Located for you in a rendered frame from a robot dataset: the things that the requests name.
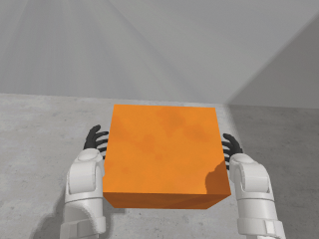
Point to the robot left hand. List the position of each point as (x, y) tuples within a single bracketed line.
[(92, 137)]

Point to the robot right hand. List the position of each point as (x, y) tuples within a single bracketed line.
[(233, 146)]

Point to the robot left forearm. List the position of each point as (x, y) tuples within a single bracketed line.
[(83, 197)]

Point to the carton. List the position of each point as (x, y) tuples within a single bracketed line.
[(164, 157)]

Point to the robot right forearm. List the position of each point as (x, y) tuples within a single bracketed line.
[(255, 200)]

